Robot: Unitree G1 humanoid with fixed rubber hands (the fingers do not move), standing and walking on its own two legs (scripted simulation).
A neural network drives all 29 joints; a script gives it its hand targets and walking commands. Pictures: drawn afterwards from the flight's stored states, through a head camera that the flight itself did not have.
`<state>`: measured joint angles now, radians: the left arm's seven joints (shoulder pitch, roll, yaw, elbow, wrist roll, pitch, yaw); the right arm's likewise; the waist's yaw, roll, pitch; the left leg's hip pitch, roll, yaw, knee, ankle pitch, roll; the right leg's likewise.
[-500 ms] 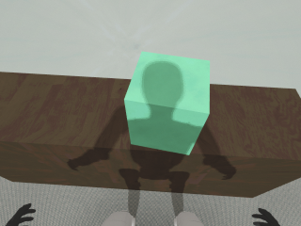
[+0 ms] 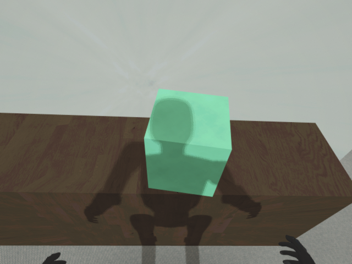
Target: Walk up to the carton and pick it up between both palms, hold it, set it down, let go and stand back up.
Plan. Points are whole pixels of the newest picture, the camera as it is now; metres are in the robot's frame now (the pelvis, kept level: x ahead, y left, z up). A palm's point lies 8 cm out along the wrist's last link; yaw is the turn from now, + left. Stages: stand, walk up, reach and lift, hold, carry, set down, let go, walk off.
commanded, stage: walk up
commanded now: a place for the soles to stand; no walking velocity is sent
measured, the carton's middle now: (186, 144) +0.46 -0.02 -0.04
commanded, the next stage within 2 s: reach and lift in 1.70 s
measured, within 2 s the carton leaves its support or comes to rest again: neither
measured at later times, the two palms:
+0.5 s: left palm out of the picture +0.09 +0.29 -0.10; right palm out of the picture +0.10 -0.32 -0.10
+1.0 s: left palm (59, 250) +0.17 +0.28 -0.10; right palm out of the picture +0.15 -0.34 -0.09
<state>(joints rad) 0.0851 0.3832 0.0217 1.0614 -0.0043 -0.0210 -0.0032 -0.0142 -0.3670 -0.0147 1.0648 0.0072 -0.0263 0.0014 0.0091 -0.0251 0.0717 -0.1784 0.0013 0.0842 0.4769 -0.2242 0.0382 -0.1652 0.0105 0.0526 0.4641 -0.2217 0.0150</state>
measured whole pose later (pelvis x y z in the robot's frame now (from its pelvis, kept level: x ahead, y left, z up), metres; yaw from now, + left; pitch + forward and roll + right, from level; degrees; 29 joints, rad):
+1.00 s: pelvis +0.05 -0.03 +0.01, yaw +0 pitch -2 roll +0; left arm 0.05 0.38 0.02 1.08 0.00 -0.01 0.00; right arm 0.05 -0.38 -0.02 1.09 -0.01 -0.03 -0.01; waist -0.02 -0.01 0.04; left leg -0.08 0.02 0.07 0.34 -0.22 -0.01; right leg -0.08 0.04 0.04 0.35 -0.24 -0.03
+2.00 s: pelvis +0.02 -0.04 -0.01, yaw +3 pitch -4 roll +0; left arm 0.01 0.26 0.10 0.47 0.12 0.45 -0.03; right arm 0.01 -0.28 -0.07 0.93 0.05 -0.19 0.00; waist -0.05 -0.06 0.15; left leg -0.23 0.03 0.00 0.62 -0.32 -0.02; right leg -0.19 0.04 -0.03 0.61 -0.34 -0.04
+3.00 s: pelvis -0.02 -0.01 +0.00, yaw -1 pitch -10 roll +0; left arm 0.05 0.27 -0.01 0.59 -0.10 -0.01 -0.05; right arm 0.17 -0.15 -0.09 0.44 0.06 -0.05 -0.03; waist 0.01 -0.01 0.06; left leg -0.12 0.01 0.09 0.50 -0.22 0.03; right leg -0.10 0.03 0.05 0.53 -0.25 -0.02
